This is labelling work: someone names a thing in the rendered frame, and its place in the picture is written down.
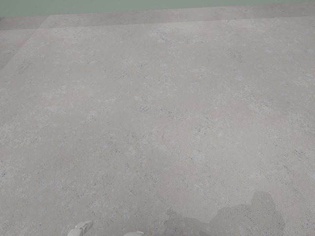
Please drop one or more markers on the robot left hand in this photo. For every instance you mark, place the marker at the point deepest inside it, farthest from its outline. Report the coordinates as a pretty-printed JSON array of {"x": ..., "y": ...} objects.
[{"x": 81, "y": 228}]

